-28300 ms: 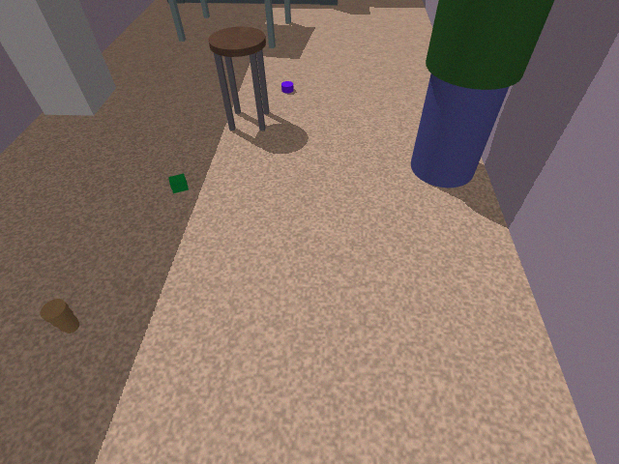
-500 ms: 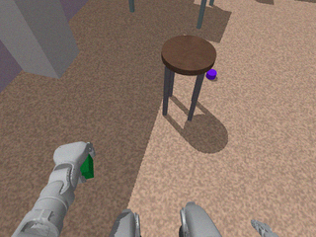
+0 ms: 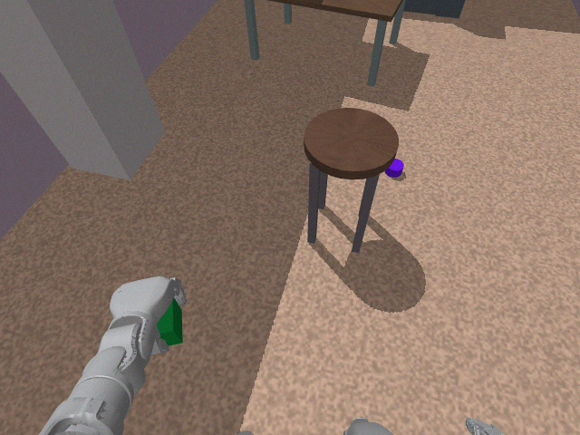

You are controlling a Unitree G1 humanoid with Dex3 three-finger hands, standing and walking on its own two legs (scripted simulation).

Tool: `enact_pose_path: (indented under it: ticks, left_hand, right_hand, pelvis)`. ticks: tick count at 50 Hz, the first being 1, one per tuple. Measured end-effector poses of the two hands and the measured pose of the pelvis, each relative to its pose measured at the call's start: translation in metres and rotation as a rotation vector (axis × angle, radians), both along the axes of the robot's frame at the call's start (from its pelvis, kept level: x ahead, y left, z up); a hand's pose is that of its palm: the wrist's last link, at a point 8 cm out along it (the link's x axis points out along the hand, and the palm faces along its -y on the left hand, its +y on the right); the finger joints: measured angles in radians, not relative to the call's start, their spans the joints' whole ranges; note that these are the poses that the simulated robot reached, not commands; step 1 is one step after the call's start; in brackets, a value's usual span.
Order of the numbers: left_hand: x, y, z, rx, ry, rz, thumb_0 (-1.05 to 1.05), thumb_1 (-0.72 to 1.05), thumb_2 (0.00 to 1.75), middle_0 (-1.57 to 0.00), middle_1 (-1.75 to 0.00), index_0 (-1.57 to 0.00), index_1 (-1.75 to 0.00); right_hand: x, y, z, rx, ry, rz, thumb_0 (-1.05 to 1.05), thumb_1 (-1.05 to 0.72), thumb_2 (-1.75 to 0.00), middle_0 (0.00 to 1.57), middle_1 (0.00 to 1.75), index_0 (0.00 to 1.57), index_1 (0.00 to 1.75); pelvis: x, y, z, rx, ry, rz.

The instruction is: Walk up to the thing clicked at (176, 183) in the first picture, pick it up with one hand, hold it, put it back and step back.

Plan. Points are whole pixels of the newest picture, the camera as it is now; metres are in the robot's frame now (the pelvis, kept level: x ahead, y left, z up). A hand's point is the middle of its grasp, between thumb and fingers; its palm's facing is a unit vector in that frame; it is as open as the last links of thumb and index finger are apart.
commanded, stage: hold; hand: left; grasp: from above
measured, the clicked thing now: (154, 324) +0.33 +0.23 -0.10
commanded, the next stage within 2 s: crouch in 1.88 s
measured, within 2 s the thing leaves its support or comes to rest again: neither
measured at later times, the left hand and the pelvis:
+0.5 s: hand (148, 309) +0.33 +0.22 -0.04, palm faces -0.45 -0.06 -0.89, open 9.3 cm; pelvis +0.02 +0.00 +0.02, yaw +0 degrees
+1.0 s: hand (140, 318) +0.30 +0.22 -0.02, palm faces -0.45 -0.06 -0.89, open 9.3 cm; pelvis +0.00 +0.00 +0.03, yaw -1 degrees
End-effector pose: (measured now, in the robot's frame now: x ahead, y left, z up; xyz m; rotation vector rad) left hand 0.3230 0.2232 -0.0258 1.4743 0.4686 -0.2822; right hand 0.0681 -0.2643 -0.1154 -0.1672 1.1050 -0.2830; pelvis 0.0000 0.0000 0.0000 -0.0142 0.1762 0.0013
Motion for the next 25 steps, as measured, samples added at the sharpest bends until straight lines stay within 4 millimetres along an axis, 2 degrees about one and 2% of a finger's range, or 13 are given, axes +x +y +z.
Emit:
enact_pose_path:
  ticks: [13, 25]
  left_hand:
    - [0.009, -0.001, 0.025, 0.01, -0.014, -0.021, -0.01, 0.03, 0.61, -0.74, -0.6, -0.76, -0.55]
    - [0.01, -0.002, 0.041, 0.011, -0.013, -0.034, -0.01, 0.03, 0.61, -0.74, -0.6, -0.76, -0.55]
  right_hand:
    - [0.025, -0.007, 0.018, -0.004, -0.038, 0.002, 0.01, -0.89, -0.89, 0.2, 0.3, 0.2, 0.3]
    - [0.032, -0.006, 0.026, 0.009, -0.06, 0.003, 0.01, -0.89, -0.89, 0.2, 0.3, 0.2, 0.3]
  pelvis:
    - [0.012, -0.001, 0.014, 0.005, -0.041, -0.003]
    - [0.016, -0.001, 0.021, 0.008, -0.073, -0.009]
